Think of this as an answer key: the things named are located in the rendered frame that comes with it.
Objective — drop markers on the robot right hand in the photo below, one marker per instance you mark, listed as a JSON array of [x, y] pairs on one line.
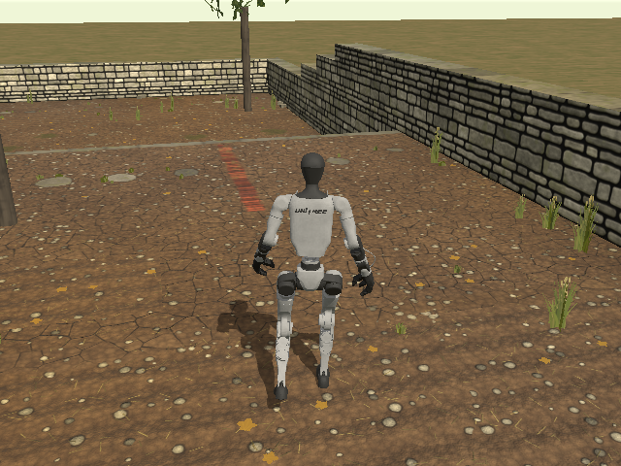
[[369, 281]]

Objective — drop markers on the right robot upper arm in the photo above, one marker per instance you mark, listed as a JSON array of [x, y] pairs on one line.
[[342, 206]]

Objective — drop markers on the robot right foot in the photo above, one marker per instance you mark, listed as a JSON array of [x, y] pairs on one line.
[[323, 381]]

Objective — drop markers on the humanoid robot head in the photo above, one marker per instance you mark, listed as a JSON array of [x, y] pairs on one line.
[[312, 166]]

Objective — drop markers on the left robot forearm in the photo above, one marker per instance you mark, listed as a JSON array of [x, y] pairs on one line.
[[262, 250]]

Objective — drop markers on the robot left hand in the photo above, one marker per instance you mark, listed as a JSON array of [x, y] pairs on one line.
[[258, 270]]

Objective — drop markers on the left robot upper arm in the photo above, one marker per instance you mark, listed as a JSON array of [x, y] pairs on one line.
[[281, 204]]

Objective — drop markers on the right robot forearm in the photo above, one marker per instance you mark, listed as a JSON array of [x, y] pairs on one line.
[[360, 259]]

